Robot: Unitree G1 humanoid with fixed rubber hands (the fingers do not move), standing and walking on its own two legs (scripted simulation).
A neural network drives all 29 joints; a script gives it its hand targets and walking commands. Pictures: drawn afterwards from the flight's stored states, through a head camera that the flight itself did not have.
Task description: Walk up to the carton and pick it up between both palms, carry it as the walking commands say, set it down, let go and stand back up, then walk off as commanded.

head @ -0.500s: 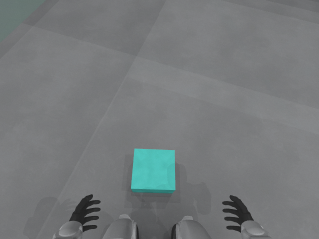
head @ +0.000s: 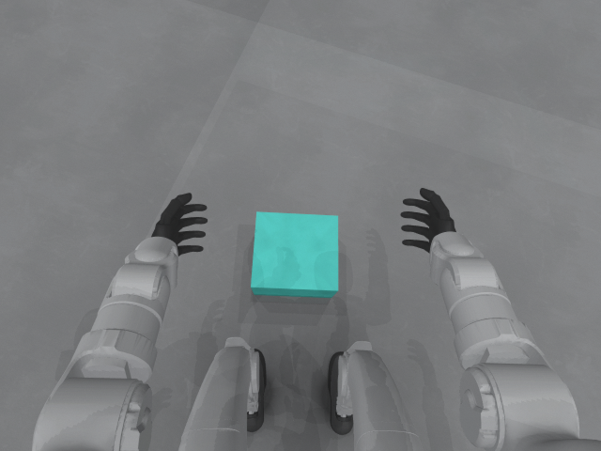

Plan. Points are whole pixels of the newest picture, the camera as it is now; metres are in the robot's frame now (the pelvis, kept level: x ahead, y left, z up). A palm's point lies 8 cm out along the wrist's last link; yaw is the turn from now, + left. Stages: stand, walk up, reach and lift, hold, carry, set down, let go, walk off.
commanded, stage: reach and lift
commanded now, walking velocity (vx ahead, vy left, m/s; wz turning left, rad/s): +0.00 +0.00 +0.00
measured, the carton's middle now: (295, 256) +0.49 +0.00 -0.62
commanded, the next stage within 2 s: none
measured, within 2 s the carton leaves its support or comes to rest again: neither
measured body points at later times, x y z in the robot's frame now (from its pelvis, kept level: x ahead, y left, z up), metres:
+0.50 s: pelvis +0.04 +0.00 -0.02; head +0.33 -0.01 +0.32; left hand +0.53 +0.19 -0.12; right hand +0.52 -0.18 -0.14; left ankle +0.09 +0.10 -0.65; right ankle +0.09 -0.14 -0.65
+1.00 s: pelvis -0.02 +0.00 -0.12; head +0.31 +0.00 +0.18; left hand +0.53 +0.20 -0.23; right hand +0.52 -0.17 -0.25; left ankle +0.09 +0.11 -0.65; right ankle +0.09 -0.14 -0.65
